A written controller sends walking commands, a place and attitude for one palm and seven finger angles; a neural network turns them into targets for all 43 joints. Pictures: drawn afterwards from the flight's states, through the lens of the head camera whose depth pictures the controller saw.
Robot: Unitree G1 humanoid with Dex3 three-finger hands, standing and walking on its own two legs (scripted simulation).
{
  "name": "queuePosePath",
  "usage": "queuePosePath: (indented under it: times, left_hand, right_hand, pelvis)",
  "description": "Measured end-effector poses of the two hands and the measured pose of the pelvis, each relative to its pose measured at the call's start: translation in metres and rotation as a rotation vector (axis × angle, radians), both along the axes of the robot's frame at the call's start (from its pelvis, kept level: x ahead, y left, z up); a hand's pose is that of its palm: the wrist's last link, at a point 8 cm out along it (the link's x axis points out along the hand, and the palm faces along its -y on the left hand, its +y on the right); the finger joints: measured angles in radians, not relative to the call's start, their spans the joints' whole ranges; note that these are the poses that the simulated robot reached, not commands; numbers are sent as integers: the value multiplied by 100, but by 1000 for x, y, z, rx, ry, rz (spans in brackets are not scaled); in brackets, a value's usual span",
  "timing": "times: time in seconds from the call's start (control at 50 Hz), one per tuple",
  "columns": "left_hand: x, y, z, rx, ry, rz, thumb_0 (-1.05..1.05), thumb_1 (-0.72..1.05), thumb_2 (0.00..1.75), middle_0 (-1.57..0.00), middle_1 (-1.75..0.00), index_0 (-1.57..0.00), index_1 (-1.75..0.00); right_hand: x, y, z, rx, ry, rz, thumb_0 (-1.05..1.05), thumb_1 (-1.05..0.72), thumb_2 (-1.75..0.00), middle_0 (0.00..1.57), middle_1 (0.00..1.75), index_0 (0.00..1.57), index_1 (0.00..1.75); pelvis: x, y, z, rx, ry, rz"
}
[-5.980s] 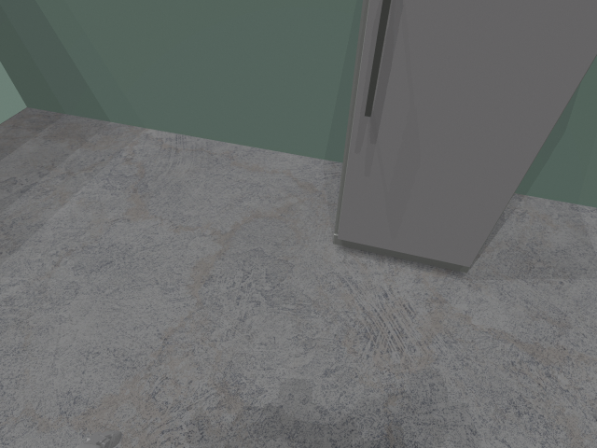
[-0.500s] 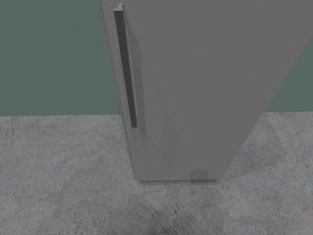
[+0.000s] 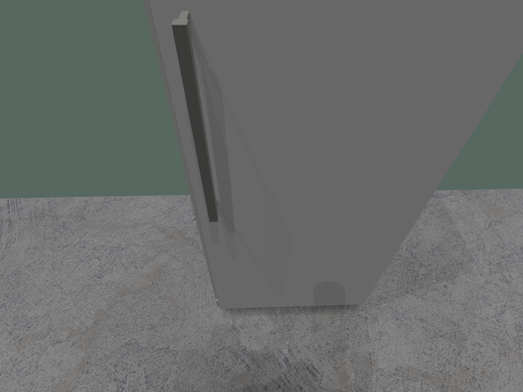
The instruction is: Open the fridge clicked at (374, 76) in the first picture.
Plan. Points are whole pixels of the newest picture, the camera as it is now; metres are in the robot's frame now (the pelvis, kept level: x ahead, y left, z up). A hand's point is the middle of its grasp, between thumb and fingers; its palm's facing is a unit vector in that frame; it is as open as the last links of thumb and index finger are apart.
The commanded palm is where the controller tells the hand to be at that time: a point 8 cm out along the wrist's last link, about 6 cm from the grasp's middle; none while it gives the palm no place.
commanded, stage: come to a stop and stand still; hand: left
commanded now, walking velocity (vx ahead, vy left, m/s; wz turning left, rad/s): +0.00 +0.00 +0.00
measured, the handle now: (202, 140) +0.48 +0.14 +0.13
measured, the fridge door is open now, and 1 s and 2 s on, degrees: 0 0 0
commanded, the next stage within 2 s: look again from close up in 0.02 s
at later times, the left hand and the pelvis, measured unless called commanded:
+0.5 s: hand out of the picture -0.01 +0.24 -0.18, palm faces +0.05 -0.97 -0.24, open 7.4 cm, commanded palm none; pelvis -0.04 +0.05 -0.01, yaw +0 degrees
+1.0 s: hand out of the picture -0.21 +0.29 -0.20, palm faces +0.08 -0.97 -0.22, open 7.4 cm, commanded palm none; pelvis -0.13 +0.09 -0.01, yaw +1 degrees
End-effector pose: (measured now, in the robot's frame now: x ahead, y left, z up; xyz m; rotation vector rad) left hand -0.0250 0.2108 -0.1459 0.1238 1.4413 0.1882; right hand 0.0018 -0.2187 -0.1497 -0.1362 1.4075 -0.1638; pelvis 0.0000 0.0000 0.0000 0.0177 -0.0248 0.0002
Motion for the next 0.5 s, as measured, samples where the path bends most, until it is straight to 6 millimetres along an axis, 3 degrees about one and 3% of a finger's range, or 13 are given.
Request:
queuePosePath:
  times: [0.16, 0.3, 0.4, 0.5]
  left_hand:
    - [-5, 5, 1, 2, 2, -22, 0, 91, 90, -20, -29, -20, -30]
    - [0, 36, -2, 57, -106, -14, 0, 90, 90, -20, -30, -20, -30]
    - [4, 59, -7, 59, -160, -26, 0, 90, 90, -20, -29, -20, -30]
    - [2, 78, -5, 51, -210, -49, 0, 91, 90, -20, -29, -20, -30]
  right_hand:
    - [3, 0, 0, 1, -23, 15, 1, -92, -90, 20, 30, 20, 30]
    - [18, -1, -2, -37, -133, 28, 1, -91, -90, 20, 30, 20, 30]
    - [31, 9, 9, -67, -227, 34, 1, -91, -90, 20, 30, 20, 30]
    - [28, 22, 20, -80, -281, 60, 1, -91, -90, 20, 30, 20, 30]
  pelvis:
    - [-2, 3, -1, -6, -1, 8]
    - [-11, 17, -11, -25, -15, 23]
    - [-21, 30, -13, -19, -40, 10]
    - [-42, 46, -12, -39, -47, 4]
